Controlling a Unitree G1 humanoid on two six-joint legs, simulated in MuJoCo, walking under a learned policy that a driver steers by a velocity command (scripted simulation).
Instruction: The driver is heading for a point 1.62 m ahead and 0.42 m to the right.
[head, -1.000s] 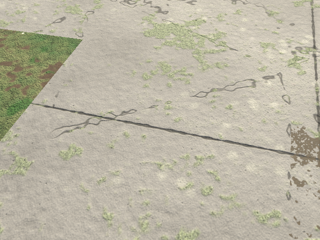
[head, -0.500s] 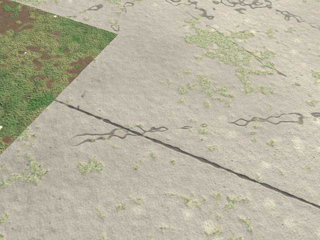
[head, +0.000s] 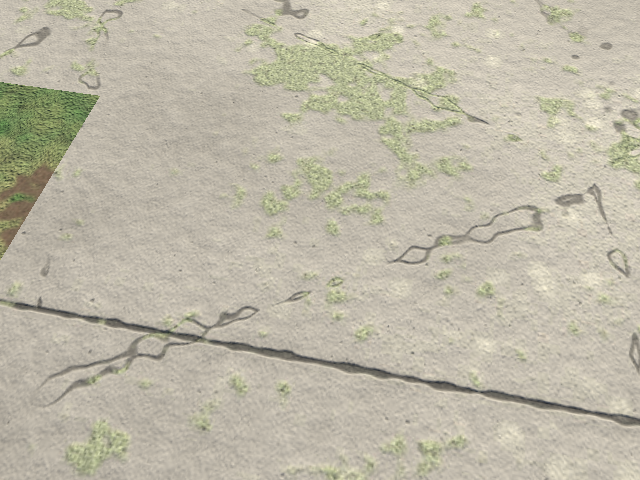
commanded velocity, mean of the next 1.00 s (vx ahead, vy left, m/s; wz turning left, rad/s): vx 0.03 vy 0.00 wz -0.52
